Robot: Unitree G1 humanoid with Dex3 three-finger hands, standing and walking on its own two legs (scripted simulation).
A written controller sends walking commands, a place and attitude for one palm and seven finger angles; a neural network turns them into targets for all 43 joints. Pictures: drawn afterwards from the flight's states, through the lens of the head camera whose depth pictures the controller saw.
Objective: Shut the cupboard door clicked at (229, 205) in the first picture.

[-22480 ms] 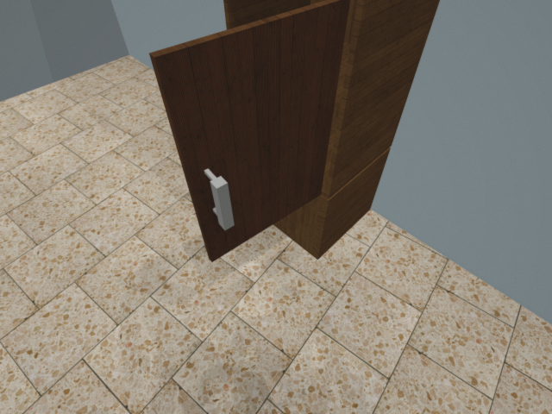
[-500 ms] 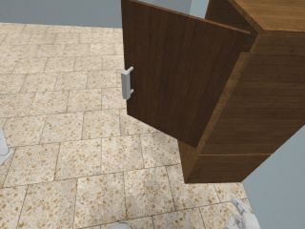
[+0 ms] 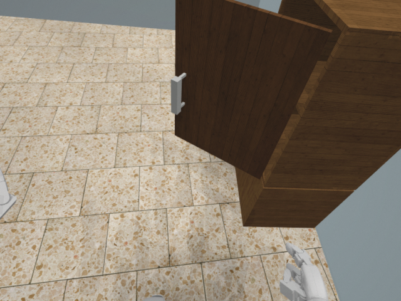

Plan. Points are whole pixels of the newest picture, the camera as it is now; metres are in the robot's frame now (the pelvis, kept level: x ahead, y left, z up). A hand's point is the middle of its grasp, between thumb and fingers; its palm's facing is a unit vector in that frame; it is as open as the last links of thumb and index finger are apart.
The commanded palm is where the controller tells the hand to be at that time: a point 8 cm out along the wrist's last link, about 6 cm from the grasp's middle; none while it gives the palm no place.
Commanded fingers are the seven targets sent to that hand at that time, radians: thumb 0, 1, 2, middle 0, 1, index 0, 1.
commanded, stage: stop stepping back and stand still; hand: left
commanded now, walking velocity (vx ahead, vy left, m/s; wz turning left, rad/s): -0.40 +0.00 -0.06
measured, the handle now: (179, 93) +0.79 +0.14 -0.07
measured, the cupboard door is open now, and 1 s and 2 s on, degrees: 58 58 58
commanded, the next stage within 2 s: let the arm hang, fingers relaxed in 1.54 s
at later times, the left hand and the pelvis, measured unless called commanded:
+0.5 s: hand out of the picture +0.11 +0.29 +0.19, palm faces +0.38 -0.82 -0.42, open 7.4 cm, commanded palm +0.05 +0.34 +0.19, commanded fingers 0.00 0.90 0.90 -0.20 -0.30 -0.20 -0.30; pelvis -0.09 +0.04 +0.01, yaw -1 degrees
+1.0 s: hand out of the picture +0.08 +0.32 +0.19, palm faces +0.41 -0.80 -0.43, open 7.4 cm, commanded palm +0.03 +0.35 +0.19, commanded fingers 0.00 0.90 0.90 -0.20 -0.30 -0.20 -0.30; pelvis -0.13 +0.06 +0.01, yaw -4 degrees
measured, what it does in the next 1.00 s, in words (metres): walks backwards: right foot, then left foot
